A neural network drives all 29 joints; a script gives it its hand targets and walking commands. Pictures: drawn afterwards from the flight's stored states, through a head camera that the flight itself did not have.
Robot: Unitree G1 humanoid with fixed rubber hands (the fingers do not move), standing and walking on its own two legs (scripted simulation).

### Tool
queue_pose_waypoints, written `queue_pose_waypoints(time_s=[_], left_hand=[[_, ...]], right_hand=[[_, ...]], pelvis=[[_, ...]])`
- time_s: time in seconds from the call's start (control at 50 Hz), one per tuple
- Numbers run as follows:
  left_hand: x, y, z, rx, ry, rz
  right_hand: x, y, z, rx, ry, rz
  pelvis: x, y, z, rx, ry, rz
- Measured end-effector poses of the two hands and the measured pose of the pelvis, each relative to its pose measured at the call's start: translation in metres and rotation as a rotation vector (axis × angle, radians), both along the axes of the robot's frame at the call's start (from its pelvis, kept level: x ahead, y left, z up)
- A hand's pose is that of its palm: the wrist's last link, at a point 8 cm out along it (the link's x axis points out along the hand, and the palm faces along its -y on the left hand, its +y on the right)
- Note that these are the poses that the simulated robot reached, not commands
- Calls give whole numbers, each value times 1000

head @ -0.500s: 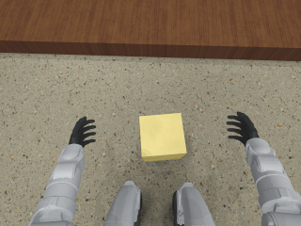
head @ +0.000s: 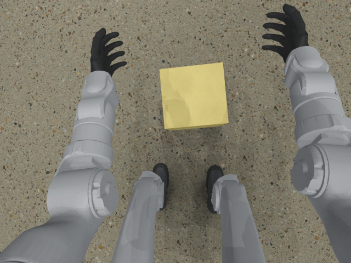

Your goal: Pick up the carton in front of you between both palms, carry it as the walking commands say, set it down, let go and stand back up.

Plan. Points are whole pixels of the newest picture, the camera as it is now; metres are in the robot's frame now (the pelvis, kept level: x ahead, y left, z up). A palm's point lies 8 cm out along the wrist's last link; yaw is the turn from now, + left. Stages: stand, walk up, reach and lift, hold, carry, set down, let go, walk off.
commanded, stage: reach and lift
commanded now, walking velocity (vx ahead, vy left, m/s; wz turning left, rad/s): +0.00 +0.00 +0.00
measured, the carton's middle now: (193, 101) +0.49 +0.00 -0.50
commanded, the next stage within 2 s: none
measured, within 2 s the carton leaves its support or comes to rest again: leaves its support in 1.60 s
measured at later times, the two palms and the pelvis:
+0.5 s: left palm (132, 98) +0.47 +0.19 -0.35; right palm (255, 89) +0.50 -0.19 -0.35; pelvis -0.02 +0.01 -0.19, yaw +1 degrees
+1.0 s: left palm (140, 97) +0.49 +0.19 -0.43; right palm (241, 96) +0.50 -0.18 -0.44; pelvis -0.03 +0.01 -0.26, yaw +2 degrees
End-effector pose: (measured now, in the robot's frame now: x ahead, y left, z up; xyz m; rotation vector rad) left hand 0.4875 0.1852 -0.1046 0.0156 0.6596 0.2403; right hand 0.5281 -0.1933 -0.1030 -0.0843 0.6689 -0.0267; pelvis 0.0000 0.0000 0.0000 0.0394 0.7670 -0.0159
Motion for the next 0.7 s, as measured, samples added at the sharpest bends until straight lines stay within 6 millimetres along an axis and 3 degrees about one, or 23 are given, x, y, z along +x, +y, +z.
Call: queue_pose_waypoints(time_s=[0.12,0.26,0.34,0.5,0.7], left_hand=[[-5,4,-58,1,33,1],[-13,9,-146,1,47,-5],[-16,9,-189,-1,39,-12],[-15,7,-242,-10,37,-11],[-15,1,-308,-16,101,-26]], right_hand=[[-6,2,-60,-3,28,-20],[-20,1,-152,-15,40,-42],[-26,-2,-194,-20,25,-47],[-24,-1,-245,-15,18,-50],[-22,10,-310,-10,75,-54]], pelvis=[[12,1,-33,4,91,5],[10,4,-97,10,143,16],[0,7,-134,7,123,20],[-24,11,-195,4,21,21],[-40,10,-239,7,-79,27]])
